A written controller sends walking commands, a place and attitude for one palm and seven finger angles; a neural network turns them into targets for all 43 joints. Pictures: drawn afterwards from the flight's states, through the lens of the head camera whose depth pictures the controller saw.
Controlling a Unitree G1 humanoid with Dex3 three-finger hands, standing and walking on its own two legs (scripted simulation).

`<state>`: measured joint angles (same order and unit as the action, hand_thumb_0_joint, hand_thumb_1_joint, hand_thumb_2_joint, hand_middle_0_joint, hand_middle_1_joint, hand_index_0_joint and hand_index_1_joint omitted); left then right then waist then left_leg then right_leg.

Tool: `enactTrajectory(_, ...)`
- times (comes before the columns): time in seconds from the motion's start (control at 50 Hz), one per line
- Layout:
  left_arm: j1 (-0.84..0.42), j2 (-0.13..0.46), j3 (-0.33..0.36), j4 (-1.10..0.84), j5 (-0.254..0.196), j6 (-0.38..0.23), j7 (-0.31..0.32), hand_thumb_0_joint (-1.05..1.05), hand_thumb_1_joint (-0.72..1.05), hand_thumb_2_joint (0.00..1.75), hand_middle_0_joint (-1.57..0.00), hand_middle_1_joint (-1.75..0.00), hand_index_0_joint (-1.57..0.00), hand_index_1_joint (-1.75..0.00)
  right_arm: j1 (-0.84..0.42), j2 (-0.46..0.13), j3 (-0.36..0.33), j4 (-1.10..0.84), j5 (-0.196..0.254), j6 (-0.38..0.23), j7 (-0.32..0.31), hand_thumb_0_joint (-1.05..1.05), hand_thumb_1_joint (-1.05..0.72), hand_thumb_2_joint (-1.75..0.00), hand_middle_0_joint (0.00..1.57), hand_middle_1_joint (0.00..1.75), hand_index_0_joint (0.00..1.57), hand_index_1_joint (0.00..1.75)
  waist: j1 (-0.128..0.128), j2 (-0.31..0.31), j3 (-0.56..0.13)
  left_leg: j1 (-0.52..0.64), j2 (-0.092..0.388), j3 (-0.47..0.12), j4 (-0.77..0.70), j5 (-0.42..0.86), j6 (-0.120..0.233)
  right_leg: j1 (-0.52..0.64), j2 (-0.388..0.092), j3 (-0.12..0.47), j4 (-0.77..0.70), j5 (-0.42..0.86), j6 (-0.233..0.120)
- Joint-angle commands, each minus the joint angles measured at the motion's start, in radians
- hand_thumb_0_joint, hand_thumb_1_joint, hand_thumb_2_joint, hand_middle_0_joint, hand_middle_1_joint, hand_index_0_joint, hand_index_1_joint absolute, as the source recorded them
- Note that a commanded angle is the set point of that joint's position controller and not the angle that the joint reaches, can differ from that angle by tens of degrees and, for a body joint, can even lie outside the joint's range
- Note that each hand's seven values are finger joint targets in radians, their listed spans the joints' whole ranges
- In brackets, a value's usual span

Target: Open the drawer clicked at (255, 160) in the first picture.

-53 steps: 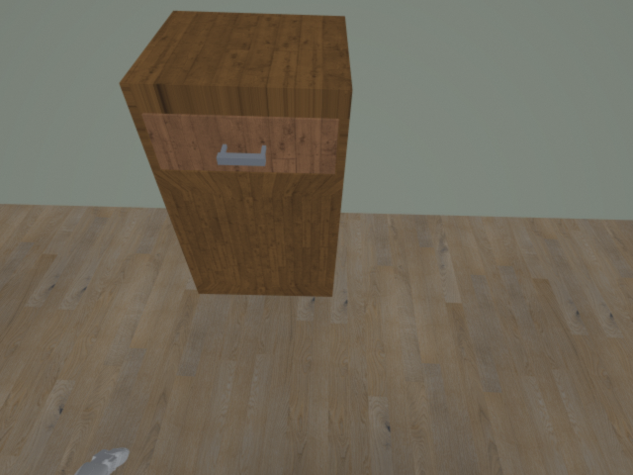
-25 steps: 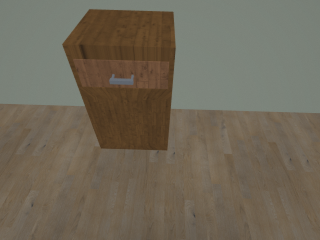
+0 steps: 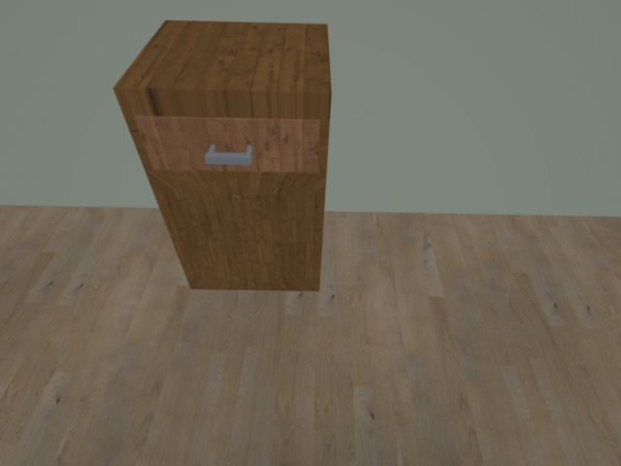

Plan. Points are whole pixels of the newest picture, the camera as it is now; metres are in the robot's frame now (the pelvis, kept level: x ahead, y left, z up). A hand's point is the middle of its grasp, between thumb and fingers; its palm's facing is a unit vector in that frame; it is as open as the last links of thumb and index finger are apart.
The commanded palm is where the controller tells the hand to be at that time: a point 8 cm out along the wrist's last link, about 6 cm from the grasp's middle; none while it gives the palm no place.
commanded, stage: look at it before walking up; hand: left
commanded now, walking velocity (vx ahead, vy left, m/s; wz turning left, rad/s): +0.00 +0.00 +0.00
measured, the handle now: (229, 153) +0.84 +0.25 -0.10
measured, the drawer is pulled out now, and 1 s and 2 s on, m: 0.00 0.00 0.00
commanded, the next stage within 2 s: take the last steps up to it in 0.48 s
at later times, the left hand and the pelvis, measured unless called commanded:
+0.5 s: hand out of the picture +0.09 +0.25 -0.16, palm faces -0.02 -0.94 -0.33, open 7.4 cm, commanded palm none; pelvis +0.01 +0.00 +0.00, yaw +0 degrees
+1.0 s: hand out of the picture +0.04 +0.22 -0.20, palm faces +0.02 -0.99 -0.15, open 7.4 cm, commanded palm none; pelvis +0.09 +0.04 -0.01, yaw -1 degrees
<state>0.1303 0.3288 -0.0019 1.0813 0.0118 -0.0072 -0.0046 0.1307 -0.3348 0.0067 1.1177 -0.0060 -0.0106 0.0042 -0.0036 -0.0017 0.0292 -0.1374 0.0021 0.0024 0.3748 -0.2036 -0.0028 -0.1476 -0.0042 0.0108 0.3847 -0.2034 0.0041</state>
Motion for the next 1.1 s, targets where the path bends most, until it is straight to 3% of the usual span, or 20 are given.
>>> enactTrajectory(0.0, -0.041, 0.21, 0.039, -0.064, -0.001, -0.021, 0.016, 0.0, 0.9, 0.9, -0.2, -0.3, -0.2, -0.3, -0.053, -0.202, -0.042, -0.062, -0.003, -0.025, -0.017, 0.0, -0.9, -0.9, 0.2, 0.3, 0.2, 0.3, 0.002, 0.003, -0.044, 0.003, 0.114, -0.098, -0.071, 0.089, 0.028, -0.015, -0.113, 0.1, -0.073, 0.08, -0.029)
enactTrajectory(0.34, -0.029, 0.213, 0.04, -0.057, -0.001, -0.025, 0.017, 0.0, 0.9, 0.9, -0.2, -0.3, -0.2, -0.3, -0.058, -0.205, -0.042, -0.062, -0.001, -0.027, -0.02, 0.0, -0.9, -0.9, 0.2, 0.3, 0.2, 0.3, 0.002, -0.001, -0.082, 0.044, 0.122, -0.089, -0.062, 0.175, 0.028, 0.016, -0.118, 0.093, -0.061, 0.187, -0.029)
enactTrajectory(0.58, -0.032, 0.215, 0.039, -0.055, -0.001, -0.023, 0.017, 0.0, 0.9, 0.9, -0.2, -0.3, -0.2, -0.3, -0.071, -0.211, -0.042, -0.063, -0.001, -0.027, -0.021, 0.0, -0.9, -0.9, 0.2, 0.3, 0.2, 0.3, 0.004, 0.012, -0.066, 0.05, 0.121, -0.091, -0.075, 0.187, 0.027, 0.021, -0.117, 0.088, -0.069, 0.192, -0.025)
enactTrajectory(0.62, 0.035, 0.105, 0.018, -0.027, -0.001, -0.009, 0.022, 0.0, 0.9, 0.9, -0.2, -0.3, -0.2, -0.3, -0.013, -0.093, -0.016, -0.042, -0.006, -0.011, -0.015, 0.0, -0.9, -0.9, 0.2, 0.3, 0.2, 0.3, 0.005, -0.007, -0.089, 0.052, 0.112, -0.071, -0.052, 0.09, 0.014, 0.027, -0.116, 0.08, -0.066, 0.078, -0.011)
enactTrajectory(0.66, 0.064, 0.096, 0.016, -0.02, 0.006, 0.006, 0.016, 0.0, 0.9, 0.9, -0.2, -0.3, -0.2, -0.3, 0.02, -0.075, -0.013, -0.032, -0.013, 0.002, -0.01, 0.0, -0.9, -0.9, 0.2, 0.3, 0.2, 0.3, 0.009, -0.014, -0.018, -0.016, 0.088, -0.062, -0.037, -0.124, 0.014, -0.021, -0.109, 0.1, -0.081, -0.173, -0.014)
enactTrajectory(0.7, 0.09, 0.11, 0.024, -0.022, 0.01, 0.011, 0.008, 0.0, 0.9, 0.9, -0.2, -0.3, -0.2, -0.3, 0.033, -0.073, -0.017, -0.037, -0.017, 0.007, -0.006, 0.0, -0.9, -0.9, 0.2, 0.3, 0.2, 0.3, 0.016, -0.045, 0.049, -0.09, 0.065, -0.054, -0.013, -0.253, 0.018, -0.06, -0.116, 0.135, -0.108, -0.318, -0.03)
enactTrajectory(0.76, 0.153, 0.126, 0.043, -0.023, 0.01, 0.008, 0.006, 0.0, 0.9, 0.9, -0.2, -0.3, -0.2, -0.3, 0.057, -0.046, -0.018, -0.055, -0.019, 0.002, -0.006, 0.0, -0.9, -0.9, 0.2, 0.3, 0.2, 0.3, 0.031, -0.126, 0.099, -0.208, 0.018, 0.008, 0.13, -0.251, 0.012, -0.031, -0.18, 0.23, -0.159, -0.425, -0.083)
enactTrajectory(0.8, 0.19, 0.128, 0.055, -0.023, 0.007, -0.003, 0.011, 0.0, 0.9, 0.9, -0.2, -0.3, -0.2, -0.3, 0.074, -0.029, -0.022, -0.066, -0.019, -0.006, -0.006, 0.0, -0.9, -0.9, 0.2, 0.3, 0.2, 0.3, 0.03, -0.154, 0.102, -0.235, 0.027, 0.042, 0.212, -0.211, 0.01, -0.006, -0.239, 0.281, -0.173, -0.372, -0.127)
enactTrajectory(0.84, 0.197, 0.115, 0.062, -0.027, 0.007, -0.013, 0.013, 0.0, 0.9, 0.9, -0.2, -0.3, -0.2, -0.3, 0.119, -0.009, -0.026, -0.07, -0.015, -0.018, -0.007, 0.0, -0.9, -0.9, 0.2, 0.3, 0.2, 0.3, 0.013, -0.139, 0.086, -0.209, 0.039, 0.05, 0.188, -0.202, 0.014, 0.005, -0.245, 0.245, -0.114, -0.239, -0.141)
enactTrajectory(0.86, 0.19, 0.095, 0.063, -0.03, 0.007, -0.016, 0.014, 0.0, 0.9, 0.9, -0.2, -0.3, -0.2, -0.3, 0.158, 0.001, -0.027, -0.057, -0.012, -0.025, -0.009, 0.0, -0.9, -0.9, 0.2, 0.3, 0.2, 0.3, -0.007, -0.105, 0.078, -0.138, 0.046, 0.055, 0.126, -0.168, 0.018, -0.027, -0.222, 0.192, -0.055, -0.148, -0.13)
enactTrajectory(0.88, 0.169, 0.066, 0.059, -0.036, 0.005, -0.015, 0.012, 0.0, 0.9, 0.9, -0.2, -0.3, -0.2, -0.3, 0.23, 0.0, -0.029, -0.032, -0.01, -0.033, -0.01, 0.0, -0.9, -0.9, 0.2, 0.3, 0.2, 0.3, -0.038, -0.025, 0.065, -0.011, 0.063, 0.024, 0.041, -0.105, 0.03, -0.099, -0.158, 0.098, 0.052, -0.091, -0.096)
enactTrajectory(0.9, 0.142, 0.013, 0.051, -0.052, 0.003, -0.013, 0.007, 0.0, 0.9, 0.9, -0.2, -0.3, -0.2, -0.3, 0.342, -0.05, -0.045, 0.008, -0.017, -0.042, -0.016, 0.0, -0.9, -0.9, 0.2, 0.3, 0.2, 0.3, -0.077, 0.167, 0.056, 0.133, 0.175, -0.162, -0.03, 0.02, 0.088, -0.244, -0.035, -0.033, 0.305, -0.078, -0.042)
enactTrajectory(0.92, 0.072, -0.041, 0.035, -0.084, 0.005, -0.024, 0.008, 0.0, 0.9, 0.9, -0.2, -0.3, -0.2, -0.3, 0.475, -0.102, -0.063, 0.049, -0.019, -0.047, -0.028, 0.0, -0.9, -0.9, 0.2, 0.3, 0.2, 0.3, -0.12, 0.367, 0.08, 0.264, 0.329, -0.375, -0.119, 0.254, 0.162, -0.481, 0.031, -0.12, 0.55, -0.33, -0.004)
enactTrajectory(0.94, 0.028, -0.019, 0.041, -0.103, 0.013, -0.028, 0.018, 0.0, 0.9, 0.9, -0.2, -0.3, -0.2, -0.3, 0.531, -0.056, -0.048, 0.073, -0.021, -0.047, -0.043, 0.0, -0.9, -0.9, 0.2, 0.3, 0.2, 0.3, -0.122, 0.268, 0.118, 0.309, 0.36, -0.406, -0.092, 0.52, 0.186, -0.58, -0.005, -0.043, 0.67, -0.375, -0.01)
enactTrajectory(0.96, 0.04, -0.022, 0.049, -0.094, 0.011, -0.032, 0.017, 0.0, 0.9, 0.9, -0.2, -0.3, -0.2, -0.3, 0.518, -0.017, -0.034, 0.068, -0.017, -0.052, -0.05, 0.0, -0.9, -0.9, 0.2, 0.3, 0.2, 0.3, -0.097, 0.183, 0.116, 0.305, 0.362, -0.347, -0.061, 0.665, 0.199, -0.587, -0.042, -0.022, 0.721, -0.333, -0.016)
enactTrajectory(0.98, 0.036, -0.042, 0.051, -0.084, 0.009, -0.035, 0.01, 0.0, 0.9, 0.9, -0.2, -0.3, -0.2, -0.3, 0.485, 0.006, -0.031, 0.054, -0.017, -0.058, -0.053, 0.0, -0.9, -0.9, 0.2, 0.3, 0.2, 0.3, -0.084, 0.117, 0.124, 0.273, 0.347, -0.299, -0.057, 0.68, 0.208, -0.574, -0.072, -0.027, 0.746, -0.304, -0.019)
enactTrajectory(1.02, 0.039, -0.07, 0.051, -0.084, 0.008, -0.03, -0.006, 0.0, 0.9, 0.9, -0.2, -0.3, -0.2, -0.3, 0.443, 0.027, -0.033, 0.035, -0.014, -0.069, -0.055, 0.0, -0.9, -0.9, 0.2, 0.3, 0.2, 0.3, -0.053, 0.066, 0.115, 0.246, 0.304, -0.224, -0.099, 0.583, 0.195, -0.559, -0.085, -0.049, 0.738, -0.232, -0.008)
enactTrajectory(1.08, 0.027, -0.107, 0.046, -0.089, 0.009, -0.015, -0.017, 0.0, 0.9, 0.9, -0.2, -0.3, -0.2, -0.3, 0.452, 0.062, -0.03, 0.047, -0.008, -0.079, -0.059, 0.0, -0.9, -0.9, 0.2, 0.3, 0.2, 0.3, -0.034, 0.121, 0.133, 0.212, 0.234, -0.123, -0.151, 0.53, 0.156, -0.566, -0.08, -0.095, 0.693, -0.106, 0.006)
